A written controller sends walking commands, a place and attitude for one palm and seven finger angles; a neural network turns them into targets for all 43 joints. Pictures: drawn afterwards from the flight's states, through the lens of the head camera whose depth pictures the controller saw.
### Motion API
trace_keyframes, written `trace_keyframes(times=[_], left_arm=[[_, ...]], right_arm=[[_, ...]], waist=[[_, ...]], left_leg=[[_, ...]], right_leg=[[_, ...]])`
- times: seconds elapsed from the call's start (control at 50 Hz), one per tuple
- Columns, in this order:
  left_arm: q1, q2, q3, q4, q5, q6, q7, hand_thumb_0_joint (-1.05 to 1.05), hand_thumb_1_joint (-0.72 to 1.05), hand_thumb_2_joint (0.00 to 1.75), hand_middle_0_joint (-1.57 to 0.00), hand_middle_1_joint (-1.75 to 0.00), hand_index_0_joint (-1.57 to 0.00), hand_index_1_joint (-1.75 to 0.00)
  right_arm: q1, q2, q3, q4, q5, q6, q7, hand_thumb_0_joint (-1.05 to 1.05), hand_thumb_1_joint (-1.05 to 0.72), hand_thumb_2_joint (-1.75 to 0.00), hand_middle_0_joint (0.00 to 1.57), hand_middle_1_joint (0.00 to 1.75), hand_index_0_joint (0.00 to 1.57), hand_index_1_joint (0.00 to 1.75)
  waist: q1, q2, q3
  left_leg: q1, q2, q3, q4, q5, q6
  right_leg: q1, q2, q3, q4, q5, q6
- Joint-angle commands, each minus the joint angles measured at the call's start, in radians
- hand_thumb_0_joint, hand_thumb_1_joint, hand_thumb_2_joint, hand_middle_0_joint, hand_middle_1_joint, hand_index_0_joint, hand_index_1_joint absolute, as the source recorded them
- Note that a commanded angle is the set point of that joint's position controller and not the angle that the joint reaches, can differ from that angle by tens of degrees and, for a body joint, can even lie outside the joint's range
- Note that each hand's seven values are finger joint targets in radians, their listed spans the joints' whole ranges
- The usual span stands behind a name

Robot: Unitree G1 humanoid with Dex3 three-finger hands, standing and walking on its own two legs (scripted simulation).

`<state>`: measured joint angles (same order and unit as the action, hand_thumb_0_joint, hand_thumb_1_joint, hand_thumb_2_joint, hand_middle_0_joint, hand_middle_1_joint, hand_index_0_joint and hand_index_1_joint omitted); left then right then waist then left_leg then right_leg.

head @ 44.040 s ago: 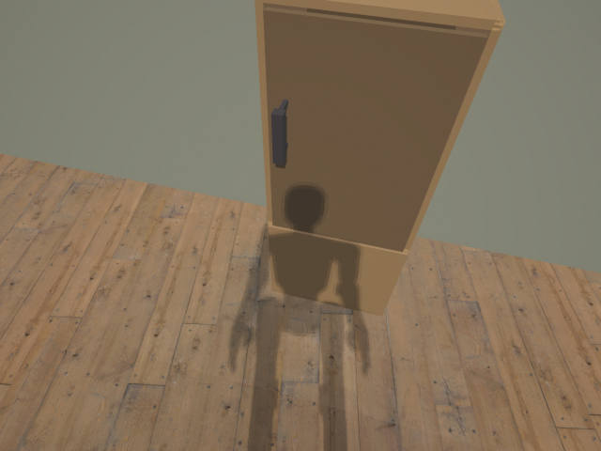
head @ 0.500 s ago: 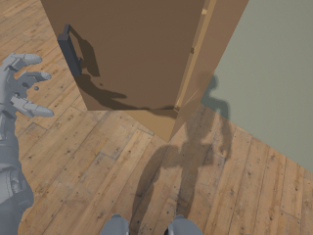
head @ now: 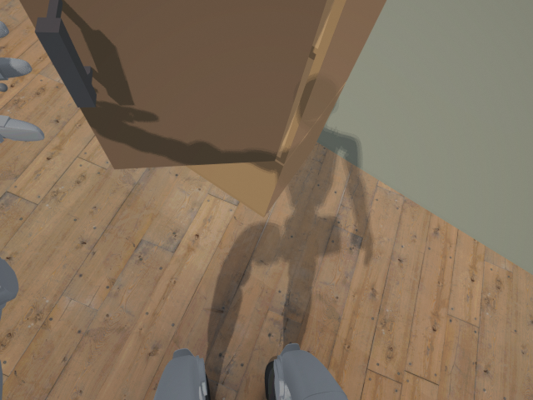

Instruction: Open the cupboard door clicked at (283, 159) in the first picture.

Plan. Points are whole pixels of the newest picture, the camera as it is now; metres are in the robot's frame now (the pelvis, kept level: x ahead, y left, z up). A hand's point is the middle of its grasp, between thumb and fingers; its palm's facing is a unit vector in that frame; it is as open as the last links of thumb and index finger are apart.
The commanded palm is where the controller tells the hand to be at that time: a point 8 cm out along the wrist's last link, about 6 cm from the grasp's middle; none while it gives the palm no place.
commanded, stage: move the hooked fingers beside the handle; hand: left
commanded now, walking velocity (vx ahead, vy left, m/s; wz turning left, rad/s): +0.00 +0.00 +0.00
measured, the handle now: (71, 55) +0.58 +0.23 +0.08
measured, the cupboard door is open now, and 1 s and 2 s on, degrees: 41 41 41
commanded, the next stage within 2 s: slide the fingers in behind the handle in 0.90 s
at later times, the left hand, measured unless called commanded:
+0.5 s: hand (7, 77) +0.54 +0.29 +0.08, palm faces +0.05 -1.00 +0.00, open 14.0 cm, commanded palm +0.52 +0.33 +0.09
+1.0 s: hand (6, 86) +0.52 +0.29 +0.09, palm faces +0.04 -1.00 +0.00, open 14.0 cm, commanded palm +0.51 +0.32 +0.08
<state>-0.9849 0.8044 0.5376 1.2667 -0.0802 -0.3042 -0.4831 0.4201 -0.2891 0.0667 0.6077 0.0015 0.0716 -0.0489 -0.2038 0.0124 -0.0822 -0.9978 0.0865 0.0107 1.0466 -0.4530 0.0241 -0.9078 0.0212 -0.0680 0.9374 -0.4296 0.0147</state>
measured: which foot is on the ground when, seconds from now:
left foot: down 0.00-1.00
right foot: down 0.00-1.00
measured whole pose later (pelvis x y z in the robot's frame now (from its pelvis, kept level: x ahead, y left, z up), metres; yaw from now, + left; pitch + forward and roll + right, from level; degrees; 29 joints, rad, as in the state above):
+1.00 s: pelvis +0.00 +0.00 +0.00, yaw +0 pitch +24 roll -6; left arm -0.99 0.79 0.53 1.25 -0.08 -0.31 -0.47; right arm 0.39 -0.28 0.07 0.59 0.00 0.10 -0.03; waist -0.21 0.02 -0.09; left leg -1.02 0.09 -0.01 1.07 -0.47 0.02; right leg -0.92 0.03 -0.08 0.94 -0.44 0.02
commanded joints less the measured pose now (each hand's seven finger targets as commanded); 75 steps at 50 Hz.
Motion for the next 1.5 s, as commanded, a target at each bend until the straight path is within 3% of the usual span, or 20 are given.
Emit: trace_keyframes(times=[0.0, 0.08, 0.16, 0.2, 0.22, 0.24, 0.36, 0.4, 0.46, 0.52, 0.64, 0.84, 0.92, 1.04, 1.1, 1.24, 1.26, 1.32, 1.42, 1.48], left_arm=[[-0.453, 0.309, 0.004, -0.172, -0.015, -0.051, 0.001, 0.0, -0.5, 0.3, -0.3, -1.2, -0.3, -1.2], [-0.516, 0.35, 0.007, -0.153, 0.002, -0.033, 0.013, 0.0, -0.5, 0.3, -0.3, -1.2, -0.3, -1.2], [-0.459, 0.38, 0.034, -0.164, 0.012, -0.035, 0.014, 0.0, -0.5, 0.3, -0.3, -1.2, -0.3, -1.2], [-0.446, 0.349, 0.019, -0.15, 0.006, -0.026, 0.009, 0.0, -0.5, 0.3, -0.3, -1.2, -0.3, -1.2], [-0.446, 0.386, 0.042, -0.163, 0.009, -0.025, 0.009, 0.0, -0.5, 0.3, -0.3, -1.2, -0.3, -1.2], [-0.452, 0.379, 0.042, -0.184, 0.004, -0.032, 0.008, 0.0, -0.5, 0.3, -0.3, -1.2, -0.3, -1.2], [-0.441, 0.421, 0.091, -0.271, 0.0, -0.05, 0.015, 0.0, -0.5, 0.3, -0.3, -1.2, -0.3, -1.2], [-0.409, 0.355, 0.051, -0.246, -0.006, -0.041, 0.011, 0.0, -0.5, 0.3, -0.3, -1.2, -0.3, -1.2], [-0.395, 0.383, 0.08, -0.271, -0.015, -0.043, 0.005, 0.0, -0.5, 0.3, -0.3, -1.2, -0.3, -1.2], [-0.372, 0.3, 0.021, -0.25, -0.024, -0.036, -0.002, 0.0, -0.5, 0.3, -0.3, -1.2, -0.3, -1.2], [-0.393, 0.267, -0.004, -0.238, -0.035, -0.047, 0.001, 0.0, -0.5, 0.3, -0.3, -1.2, -0.3, -1.2], [-0.421, 0.308, 0.019, -0.221, -0.031, -0.067, 0.017, 0.0, -0.5, 0.3, -0.3, -1.2, -0.3, -1.2], [-0.399, 0.319, 0.028, -0.234, -0.021, -0.069, 0.022, 0.0, -0.5, 0.3, -0.3, -1.2, -0.3, -1.2], [-0.437, 0.251, -0.027, -0.222, -0.032, -0.069, 0.019, 0.0, -0.5, 0.3, -0.3, -1.2, -0.3, -1.2], [-0.462, 0.262, -0.023, -0.203, -0.033, -0.063, 0.025, 0.0, -0.5, 0.3, -0.3, -1.2, -0.3, -1.2], [-0.48, 0.221, -0.041, -0.242, -0.022, -0.069, 0.062, 0.0, -0.5, 0.3, -0.3, -1.2, -0.3, -1.2], [-0.473, 0.246, -0.014, -0.256, -0.02, -0.072, 0.07, 0.0, -0.5, 0.3, -0.3, -1.2, -0.3, -1.2], [-0.458, 0.23, -0.025, -0.212, -0.015, -0.06, 0.082, 0.0, -0.5, 0.3, -0.3, -1.2, -0.3, -1.2], [-0.459, 0.247, -0.009, -0.267, 0.003, -0.076, 0.117, 0.0, -0.5, 0.3, -0.3, -1.2, -0.3, -1.2], [-0.433, 0.156, -0.049, -0.254, -0.011, -0.08, 0.123, 0.0, -0.5, 0.3, -0.3, -1.2, -0.3, -1.2]], right_arm=[[0.194, -0.208, -0.073, -0.029, -0.004, -0.003, -0.018, 0.0, -0.9, -0.9, 0.2, 0.3, 0.2, 0.3], [0.208, -0.213, -0.061, -0.031, -0.008, 0.001, -0.024, 0.0, -0.9, -0.9, 0.2, 0.3, 0.2, 0.3], [0.225, -0.212, -0.061, -0.042, -0.015, 0.009, -0.019, 0.0, -0.9, -0.9, 0.2, 0.3, 0.2, 0.3], [0.224, -0.209, -0.062, -0.044, -0.013, 0.014, -0.013, 0.0, -0.9, -0.9, 0.2, 0.3, 0.2, 0.3], [0.228, -0.214, -0.063, -0.046, -0.015, 0.016, -0.014, 0.0, -0.9, -0.9, 0.2, 0.3, 0.2, 0.3], [0.231, -0.211, -0.063, -0.048, -0.015, 0.017, -0.013, 0.0, -0.9, -0.9, 0.2, 0.3, 0.2, 0.3], [0.233, -0.211, -0.074, -0.046, -0.019, 0.024, -0.004, 0.0, -0.9, -0.9, 0.2, 0.3, 0.2, 0.3], [0.23, -0.204, -0.074, -0.04, -0.016, 0.028, 0.003, 0.0, -0.9, -0.9, 0.2, 0.3, 0.2, 0.3], [0.227, -0.207, -0.078, -0.041, -0.016, 0.029, 0.002, 0.0, -0.9, -0.9, 0.2, 0.3, 0.2, 0.3], [0.219, -0.199, -0.076, -0.039, -0.012, 0.035, 0.006, 0.0, -0.9, -0.9, 0.2, 0.3, 0.2, 0.3], [0.202, -0.197, -0.074, -0.042, -0.008, 0.035, 0.001, 0.0, -0.9, -0.9, 0.2, 0.3, 0.2, 0.3], [0.183, -0.204, -0.071, -0.041, -0.007, 0.022, -0.007, 0.0, -0.9, -0.9, 0.2, 0.3, 0.2, 0.3], [0.179, -0.201, -0.072, -0.045, -0.009, 0.022, -0.004, 0.0, -0.9, -0.9, 0.2, 0.3, 0.2, 0.3], [0.178, -0.197, -0.067, -0.042, -0.005, 0.017, -0.006, 0.0, -0.9, -0.9, 0.2, 0.3, 0.2, 0.3], [0.18, -0.2, -0.065, -0.031, -0.005, 0.014, -0.009, 0.0, -0.9, -0.9, 0.2, 0.3, 0.2, 0.3], [0.198, -0.194, -0.068, -0.025, -0.014, 0.005, -0.003, 0.0, -0.9, -0.9, 0.2, 0.3, 0.2, 0.3], [0.202, -0.197, -0.072, -0.023, -0.017, 0.005, -0.001, 0.0, -0.9, -0.9, 0.2, 0.3, 0.2, 0.3], [0.2, -0.193, -0.07, -0.025, -0.013, 0.007, 0.003, 0.0, -0.9, -0.9, 0.2, 0.3, 0.2, 0.3], [0.206, -0.191, -0.074, -0.029, -0.02, 0.006, 0.008, 0.0, -0.9, -0.9, 0.2, 0.3, 0.2, 0.3], [0.208, -0.183, -0.08, -0.023, -0.02, 0.008, 0.015, 0.0, -0.9, -0.9, 0.2, 0.3, 0.2, 0.3]], waist=[[-0.011, 0.226, -0.462], [-0.026, 0.245, -0.475], [-0.003, 0.266, -0.532], [-0.015, 0.235, -0.512], [-0.008, 0.229, -0.519], [-0.002, 0.269, -0.538], [0.014, 0.296, -0.597], [0.004, 0.286, -0.556], [0.017, 0.299, -0.58], [0.003, 0.261, -0.516], [-0.008, 0.25, -0.458], [-0.006, 0.23, -0.491], [0.013, 0.252, -0.517], [-0.012, 0.247, -0.479], [-0.024, 0.217, -0.469], [-0.013, 0.27, -0.497], [-0.006, 0.267, -0.537], [-0.013, 0.212, -0.481], [0.004, 0.265, -0.529], [-0.009, 0.239, -0.519]], left_leg=[[0.51, -0.023, -0.087, -0.094, 0.465, -0.002], [0.493, -0.023, -0.092, -0.084, 0.469, 0.001], [0.523, -0.02, -0.094, -0.074, 0.554, -0.006], [0.499, -0.02, -0.086, -0.068, 0.537, 0.0], [0.485, -0.022, -0.085, -0.069, 0.533, 0.002], [0.515, -0.022, -0.09, -0.068, 0.569, -0.004], [0.561, -0.017, -0.09, -0.062, 0.634, -0.008], [0.563, -0.018, -0.086, -0.063, 0.624, -0.006], [0.577, -0.019, -0.085, -0.067, 0.654, -0.007], [0.56, -0.021, -0.083, -0.077, 0.622, -0.003], [0.535, -0.027, -0.077, -0.081, 0.563, 0.001], [0.51, -0.029, -0.083, -0.074, 0.51, 0.0], [0.521, -0.029, -0.082, -0.073, 0.518, -0.004], [0.505, -0.029, -0.084, -0.081, 0.454, 0.0], [0.468, -0.028, -0.084, -0.079, 0.41, 0.005], [0.518, -0.026, -0.097, -0.086, 0.441, -0.003], [0.536, -0.025, -0.097, -0.082, 0.461, -0.005], [0.461, -0.03, -0.083, -0.083, 0.411, 0.003], [0.508, -0.029, -0.084, -0.087, 0.459, -0.004], [0.529, -0.028, -0.085, -0.082, 0.489, -0.004]], right_leg=[[0.027, 0.044, 0.01, -0.085, 0.27, -0.028], [0.011, 0.043, 0.009, -0.078, 0.27, -0.027], [0.029, 0.046, 0.002, -0.06, 0.316, -0.03], [0.035, 0.049, 0.004, -0.065, 0.325, -0.025], [0.055, 0.048, 0.005, -0.064, 0.331, -0.025], [0.041, 0.05, 0.002, -0.055, 0.338, -0.031], [0.071, 0.055, 0.003, -0.056, 0.38, -0.03], [0.052, 0.058, 0.0, -0.069, 0.371, -0.027], [0.078, 0.058, 0.0, -0.069, 0.394, -0.03], [0.071, 0.061, -0.003, -0.084, 0.381, -0.027], [0.052, 0.059, -0.001, -0.087, 0.355, -0.032], [0.063, 0.053, 0.005, -0.073, 0.325, -0.032], [0.075, 0.051, 0.006, -0.071, 0.33, -0.032], [0.037, 0.054, 0.004, -0.076, 0.282, -0.033], [0.038, 0.05, 0.009, -0.081, 0.263, -0.027], [0.01, 0.05, 0.0, -0.071, 0.252, -0.035], [0.021, 0.05, 0.001, -0.071, 0.267, -0.032], [0.048, 0.05, 0.005, -0.078, 0.262, -0.027], [0.06, 0.049, 0.005, -0.07, 0.289, -0.031], [0.045, 0.053, 0.002, -0.076, 0.307, -0.028]])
